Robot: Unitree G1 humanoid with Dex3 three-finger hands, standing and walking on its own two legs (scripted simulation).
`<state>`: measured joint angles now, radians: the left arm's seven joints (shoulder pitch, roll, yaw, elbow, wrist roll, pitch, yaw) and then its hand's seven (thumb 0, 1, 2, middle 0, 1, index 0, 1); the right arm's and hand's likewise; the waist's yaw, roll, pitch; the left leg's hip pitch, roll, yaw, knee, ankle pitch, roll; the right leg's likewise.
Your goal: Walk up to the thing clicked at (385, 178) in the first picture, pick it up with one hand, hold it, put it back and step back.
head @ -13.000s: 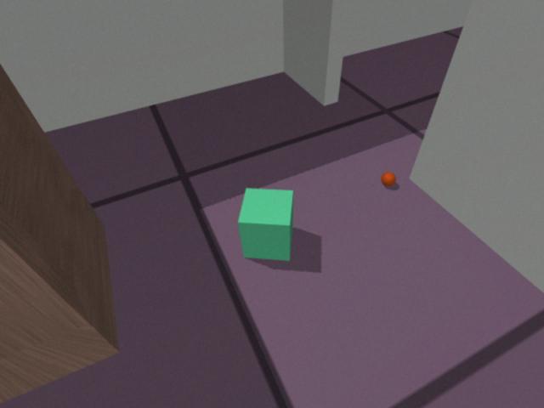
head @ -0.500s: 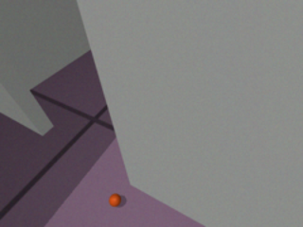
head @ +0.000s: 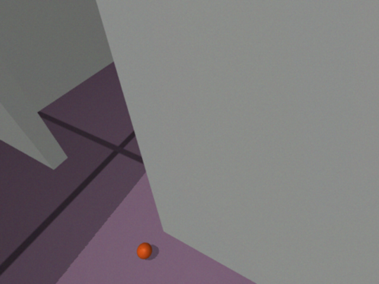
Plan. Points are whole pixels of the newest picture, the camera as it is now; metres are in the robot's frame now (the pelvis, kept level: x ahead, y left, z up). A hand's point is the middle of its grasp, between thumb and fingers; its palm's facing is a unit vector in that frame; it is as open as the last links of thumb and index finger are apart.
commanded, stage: stand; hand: left
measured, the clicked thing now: (144, 250) +0.43 +0.28 -0.75
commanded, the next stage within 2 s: walk up in 0.40 s
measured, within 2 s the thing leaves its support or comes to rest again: neither
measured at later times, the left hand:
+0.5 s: hand out of the picture +0.08 +0.26 -0.16, palm faces +0.00 -0.93 -0.36, open 7.4 cm
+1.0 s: hand out of the picture -0.03 +0.26 -0.16, palm faces +0.07 -0.90 -0.42, open 7.4 cm
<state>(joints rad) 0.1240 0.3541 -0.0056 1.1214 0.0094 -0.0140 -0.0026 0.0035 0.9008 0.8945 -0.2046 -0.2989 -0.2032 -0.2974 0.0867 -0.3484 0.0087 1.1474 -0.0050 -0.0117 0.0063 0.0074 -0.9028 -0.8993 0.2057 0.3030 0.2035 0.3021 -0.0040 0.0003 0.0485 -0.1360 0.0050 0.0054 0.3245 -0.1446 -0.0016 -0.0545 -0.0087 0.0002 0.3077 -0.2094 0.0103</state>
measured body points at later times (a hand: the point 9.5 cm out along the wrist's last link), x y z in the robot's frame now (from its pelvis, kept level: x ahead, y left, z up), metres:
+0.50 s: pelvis -0.01 +0.00 -0.01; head +0.02 +0.01 +0.44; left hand +0.08 +0.31 -0.14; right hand +0.08 -0.30 -0.13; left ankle +0.02 +0.12 -0.75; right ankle -0.02 -0.12 -0.75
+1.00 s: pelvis -0.12 -0.02 -0.03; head -0.04 -0.02 +0.41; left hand -0.04 +0.30 -0.14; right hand +0.01 -0.32 -0.16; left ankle -0.16 +0.12 -0.72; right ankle -0.06 -0.13 -0.75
